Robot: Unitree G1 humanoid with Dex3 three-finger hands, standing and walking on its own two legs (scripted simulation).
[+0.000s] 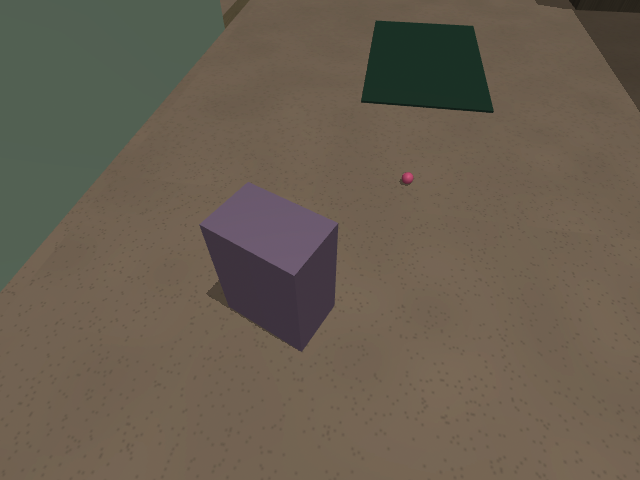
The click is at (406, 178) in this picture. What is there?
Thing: free ball
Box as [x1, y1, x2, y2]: [402, 172, 413, 183]
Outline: 406,172 402,175 402,180 405,183 408,183 412,180 413,177 411,173
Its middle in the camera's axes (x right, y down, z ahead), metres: +0.44 -0.29 +1.86
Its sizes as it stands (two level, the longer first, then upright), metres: 0.056 0.056 0.056
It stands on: the floor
